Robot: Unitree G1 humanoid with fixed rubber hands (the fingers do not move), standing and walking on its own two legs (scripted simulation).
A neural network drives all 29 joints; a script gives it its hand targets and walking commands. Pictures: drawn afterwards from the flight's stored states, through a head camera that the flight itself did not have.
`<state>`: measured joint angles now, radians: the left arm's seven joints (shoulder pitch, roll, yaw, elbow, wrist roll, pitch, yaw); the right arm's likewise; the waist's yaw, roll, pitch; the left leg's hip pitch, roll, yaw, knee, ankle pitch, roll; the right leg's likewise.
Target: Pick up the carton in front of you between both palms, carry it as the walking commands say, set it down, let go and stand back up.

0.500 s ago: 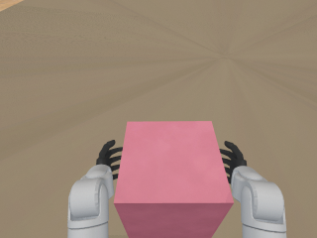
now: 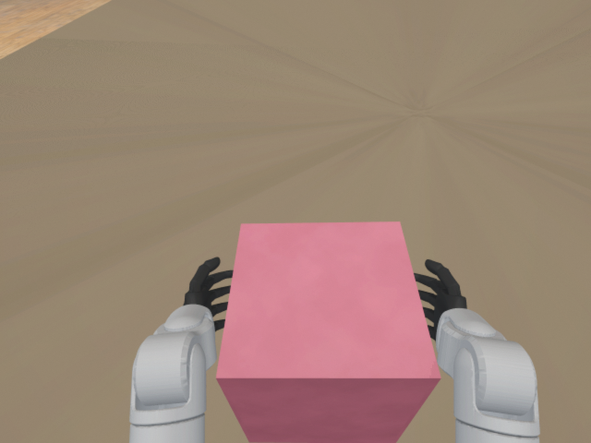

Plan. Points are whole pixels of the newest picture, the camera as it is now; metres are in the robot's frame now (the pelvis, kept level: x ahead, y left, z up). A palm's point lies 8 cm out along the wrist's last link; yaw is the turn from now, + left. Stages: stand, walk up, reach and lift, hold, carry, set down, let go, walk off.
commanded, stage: carry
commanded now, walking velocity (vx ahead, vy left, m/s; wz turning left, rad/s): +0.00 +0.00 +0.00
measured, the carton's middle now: (320, 337) +0.28 -0.01 +0.01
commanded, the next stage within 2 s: hold in 1.68 s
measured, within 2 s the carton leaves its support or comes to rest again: neither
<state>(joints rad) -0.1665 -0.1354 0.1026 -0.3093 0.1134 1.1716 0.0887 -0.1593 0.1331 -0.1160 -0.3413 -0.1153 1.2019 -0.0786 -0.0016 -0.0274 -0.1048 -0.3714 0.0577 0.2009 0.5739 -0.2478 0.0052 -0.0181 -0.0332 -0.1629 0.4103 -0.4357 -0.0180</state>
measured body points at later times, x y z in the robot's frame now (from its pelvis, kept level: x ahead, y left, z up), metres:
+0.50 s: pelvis +0.00 -0.03 +0.00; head -0.02 -0.04 +0.45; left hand +0.30 +0.12 +0.03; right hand +0.29 -0.18 +0.03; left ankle +0.02 +0.11 -0.73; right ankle -0.06 -0.10 -0.73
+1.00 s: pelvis -0.01 -0.02 +0.00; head -0.04 -0.03 +0.45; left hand +0.28 +0.13 +0.03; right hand +0.28 -0.18 +0.03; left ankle +0.02 +0.11 -0.73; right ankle -0.06 -0.10 -0.73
